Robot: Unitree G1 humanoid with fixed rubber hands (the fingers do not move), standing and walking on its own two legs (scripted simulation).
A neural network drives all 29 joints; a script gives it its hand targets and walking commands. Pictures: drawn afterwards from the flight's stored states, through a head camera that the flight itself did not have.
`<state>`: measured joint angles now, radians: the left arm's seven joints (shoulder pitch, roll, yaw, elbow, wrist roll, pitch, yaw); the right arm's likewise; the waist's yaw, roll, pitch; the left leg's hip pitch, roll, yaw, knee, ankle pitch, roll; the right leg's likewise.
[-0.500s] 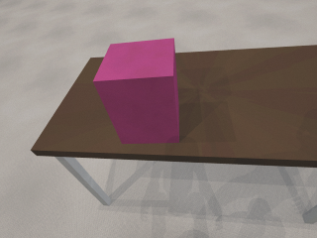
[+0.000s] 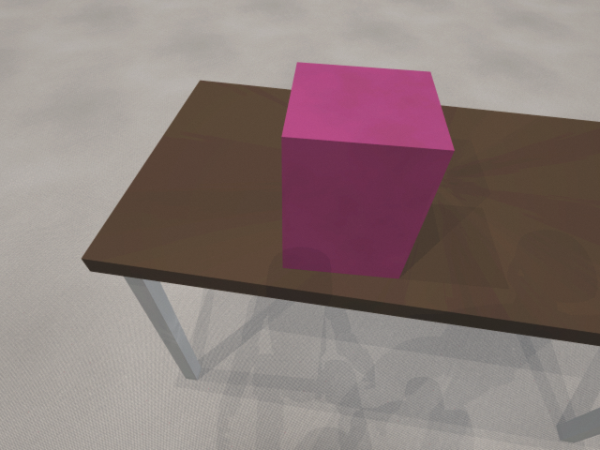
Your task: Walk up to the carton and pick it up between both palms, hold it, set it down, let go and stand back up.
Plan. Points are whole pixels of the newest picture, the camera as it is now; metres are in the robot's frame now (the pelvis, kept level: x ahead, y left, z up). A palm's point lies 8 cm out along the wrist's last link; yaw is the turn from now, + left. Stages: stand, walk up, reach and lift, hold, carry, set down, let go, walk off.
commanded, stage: walk up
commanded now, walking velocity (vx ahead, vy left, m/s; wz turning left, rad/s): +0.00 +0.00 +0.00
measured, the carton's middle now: (351, 177) +0.51 -0.02 +0.07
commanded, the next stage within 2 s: stand in 0.64 s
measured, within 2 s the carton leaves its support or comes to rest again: neither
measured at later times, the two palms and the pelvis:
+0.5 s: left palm out of the picture -0.02 +0.25 -0.14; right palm out of the picture -0.01 -0.16 -0.14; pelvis +0.00 +0.05 +0.01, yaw +0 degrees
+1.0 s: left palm out of the picture +0.05 +0.27 -0.17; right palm out of the picture +0.08 -0.20 -0.15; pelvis -0.02 +0.03 -0.03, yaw +1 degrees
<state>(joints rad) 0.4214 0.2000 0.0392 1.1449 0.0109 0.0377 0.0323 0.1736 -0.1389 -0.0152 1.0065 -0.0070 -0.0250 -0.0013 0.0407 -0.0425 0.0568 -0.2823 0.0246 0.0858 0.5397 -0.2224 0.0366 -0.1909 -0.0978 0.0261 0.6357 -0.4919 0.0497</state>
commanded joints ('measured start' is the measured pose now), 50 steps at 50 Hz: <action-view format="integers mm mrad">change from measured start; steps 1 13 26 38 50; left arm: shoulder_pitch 87 41 3 24 -662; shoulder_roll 4 -2 -50 -63 44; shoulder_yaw -9 -20 -39 -46 -91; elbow -23 20 30 57 -614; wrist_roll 8 3 -14 3 -232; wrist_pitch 1 -14 -46 -50 671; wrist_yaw -13 10 8 11 0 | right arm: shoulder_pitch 48 57 142 202 -275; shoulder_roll -146 -108 -79 -31 -31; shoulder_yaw -8 -1 1 14 59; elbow -28 47 102 135 -309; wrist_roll -1 14 0 -1 191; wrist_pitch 11 26 7 9 504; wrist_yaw -24 -28 -25 -38 91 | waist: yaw -15 -26 -43 -47 -68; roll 186 139 95 36 147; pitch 31 -13 47 59 -407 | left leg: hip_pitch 72 31 70 109 51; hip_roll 224 161 106 91 61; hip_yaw -274 -270 -235 -193 -84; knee -353 -369 -369 -327 153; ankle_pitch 139 -115 -142 -52 7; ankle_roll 41 52 28 17 -105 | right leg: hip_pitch -145 94 12 -37 -426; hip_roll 31 37 16 9 29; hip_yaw -21 -29 -9 -7 -66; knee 144 -271 -310 -308 114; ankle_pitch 23 304 246 271 274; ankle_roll -52 -80 -79 -76 -137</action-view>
